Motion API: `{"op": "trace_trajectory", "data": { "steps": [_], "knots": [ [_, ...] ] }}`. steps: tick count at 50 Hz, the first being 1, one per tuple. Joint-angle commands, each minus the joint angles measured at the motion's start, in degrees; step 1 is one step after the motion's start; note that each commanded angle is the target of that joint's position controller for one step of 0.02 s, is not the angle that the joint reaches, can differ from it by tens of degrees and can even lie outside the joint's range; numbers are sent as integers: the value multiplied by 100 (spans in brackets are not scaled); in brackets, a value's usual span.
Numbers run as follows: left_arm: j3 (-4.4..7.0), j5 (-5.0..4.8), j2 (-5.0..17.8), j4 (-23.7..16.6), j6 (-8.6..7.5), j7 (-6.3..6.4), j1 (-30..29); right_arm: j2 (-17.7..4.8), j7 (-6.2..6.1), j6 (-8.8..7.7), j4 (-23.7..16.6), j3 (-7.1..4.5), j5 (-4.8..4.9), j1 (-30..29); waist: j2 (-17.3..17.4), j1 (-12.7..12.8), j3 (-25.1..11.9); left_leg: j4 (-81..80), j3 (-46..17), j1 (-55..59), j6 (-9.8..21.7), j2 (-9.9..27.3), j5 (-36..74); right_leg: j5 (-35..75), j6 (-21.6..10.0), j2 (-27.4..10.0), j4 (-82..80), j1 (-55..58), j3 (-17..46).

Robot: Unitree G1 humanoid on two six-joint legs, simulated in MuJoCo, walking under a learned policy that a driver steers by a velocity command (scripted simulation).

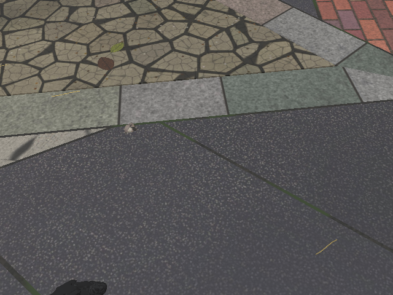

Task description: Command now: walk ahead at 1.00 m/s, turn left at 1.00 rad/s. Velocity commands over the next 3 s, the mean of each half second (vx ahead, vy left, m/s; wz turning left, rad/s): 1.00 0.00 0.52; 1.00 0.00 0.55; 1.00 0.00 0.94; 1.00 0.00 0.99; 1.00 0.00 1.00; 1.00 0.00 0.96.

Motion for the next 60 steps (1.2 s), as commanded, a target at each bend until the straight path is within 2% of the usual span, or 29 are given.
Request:
{"op": "trace_trajectory", "data": {
  "steps": [1,5,7,8,9,10,11,13,17,24,27,28,29,30,31,32,34,35,37,41,46,48,49,50,51,52,53,55,60],
  "knots": [
    [96,-170,541,-529,6,-76,-355,-1041,-3,-324,-722,-295,25,-1368,-312,504,602,-1785,-1641,-2373,801,1211,1918,1638,35,109,-1831,1720,-360],
    [237,-252,814,-153,42,11,283,-1280,106,-315,-384,-388,165,-753,-103,435,-289,-788,-1534,-1003,355,1281,4369,2397,-206,636,-2728,3274,-583],
    [499,-257,1237,215,37,191,1891,-1401,149,-289,-286,-396,57,-841,-123,1417,-1139,1731,-1244,-723,-27,1267,5303,1666,-314,733,-2939,4768,-814],
    [643,-151,1565,427,3,292,2850,-859,147,-338,-360,-263,-21,-982,-524,1775,-1514,3861,-932,-1562,-197,904,3600,512,-469,46,-2956,5755,-21],
    [677,55,1992,458,-49,240,2681,19,125,-337,-653,-24,150,-321,-2528,969,-1963,5658,-552,-2852,-396,217,-496,-380,-853,-1538,-4203,6265,3164],
    [676,-8,1694,240,-27,131,1753,-314,81,-311,-624,8,65,-114,-2194,603,-1719,5915,-407,-3556,-311,553,2,-1704,-1285,-1645,-5115,5773,4716],
    [566,-57,1084,140,-27,101,1103,-506,96,-212,-515,-30,-45,-594,-1105,503,-877,5827,-205,-3604,-333,1015,493,-2014,-1423,-1478,-5059,4879,3850],
    [478,-48,806,493,-98,65,1160,-410,257,-124,-726,2,-191,-1437,-83,455,-80,5162,-208,-3389,-338,1307,564,-813,-1253,-937,-5042,3630,2412],
    [378,-195,643,1078,-318,-19,1662,-127,408,16,-972,132,-164,-1756,-351,165,337,4303,-427,-3752,-361,1324,583,836,-1161,-704,-5394,3272,1160],
    [342,-344,980,1498,-407,-72,2144,-58,568,-88,-1463,351,-81,-3269,-262,301,685,1190,1046,-2294,-246,1393,2495,4164,-1044,-367,-6441,3075,-746],
    [383,-329,1365,1683,-319,40,2416,-338,405,-85,-1259,259,-168,-2911,-651,12,158,832,1425,-1555,-23,850,1713,7565,-1000,-512,-5291,4281,-1052],
    [405,-282,1514,1719,-243,105,2380,-529,338,-90,-1048,171,-180,-2123,-831,-424,-324,797,1342,-705,84,697,1330,8277,-964,-598,-4187,4344,-1086],
    [440,-253,1643,1643,-151,163,2083,-719,259,-80,-602,54,-129,-820,-844,-1073,-933,467,1278,542,199,612,1245,8246,-890,-511,-2679,4090,-1245],
    [422,-211,1497,1463,-122,184,1894,-1092,155,-51,-307,-115,-151,176,-593,-1393,-1477,611,498,2037,383,1200,477,6521,-851,-262,-691,2940,-1277],
    [273,-284,640,1111,-172,69,2133,-1547,62,21,-348,-272,-126,-35,1301,-568,-1972,94,-2528,3341,866,2742,-541,492,-552,825,1751,812,-1270],
    [282,-312,977,786,-248,57,1961,-1513,60,48,-428,-300,-75,-64,1060,-599,-2471,-846,-4335,3743,1445,3139,-667,5,-628,984,2549,-340,-302],
    [186,-254,853,565,-332,75,1112,-1028,35,-41,-88,-274,22,-293,16,-300,-623,-1211,-3020,2067,1179,2735,509,540,-621,372,1546,-686,-136],
    [155,-130,757,466,-291,66,842,-838,22,-107,17,-238,34,-370,-195,-75,-234,-1316,-2587,1207,1031,2416,880,423,-540,209,986,-354,-109],
    [123,61,695,461,-106,10,918,-526,11,-180,112,-118,34,-449,-148,343,127,-1458,-2093,24,975,2036,1280,20,-376,123,373,244,-140],
    [16,-62,567,-151,-29,-130,-344,-767,43,-294,-10,-201,34,-792,106,403,677,-2262,-1641,-1533,867,1659,955,1237,-41,12,-1705,904,-340],
    [75,-212,780,-191,-43,-113,-741,-1167,162,-303,87,-384,178,-333,78,34,359,-1926,-1489,-1016,332,1675,2730,2921,-157,441,-3087,2454,-512],
    [223,-166,1088,-24,-67,17,-96,-1360,133,-237,154,-423,132,-175,-8,318,-195,-458,-1383,-264,84,1625,4388,1933,-297,742,-3351,3139,-582],
    [331,-139,1261,200,-93,110,824,-1474,149,-221,160,-442,105,-266,-117,828,-726,890,-1215,-530,-69,1414,4567,1588,-359,728,-3344,4257,-642],
    [481,-42,1625,351,-117,247,1964,-1172,164,-263,75,-353,80,-436,-218,1373,-1361,2669,-969,-1430,-176,1118,3629,449,-492,-56,-3208,5623,45],
    [585,204,2086,386,-139,266,2334,-123,112,-284,-198,-105,318,88,-1904,988,-2330,4750,-405,-2996,-323,539,-736,-1478,-966,-2052,-4091,6991,2949],
    [632,58,1953,350,-75,220,1889,-542,59,-231,-304,-86,210,-137,-2018,822,-2242,5435,-142,-3606,-247,866,-323,-2199,-1120,-2169,-5004,6416,4497],
    [519,20,1370,296,-59,201,1283,-748,59,-149,-258,-140,82,-734,-1227,759,-1118,5431,10,-3844,-251,1269,251,-2043,-1047,-1815,-5030,5515,3422],
    [408,4,895,498,-67,153,1107,-613,219,-34,-292,-122,-32,-1287,-383,630,-265,5001,121,-3634,-303,1625,603,52,-892,-1266,-4950,4385,1555],
    [293,-234,506,1134,-294,9,1466,-72,474,264,-942,59,-97,-2138,-609,218,316,4485,311,-3951,-310,1902,893,2712,-638,-1062,-5278,3731,-446]
  ]
}}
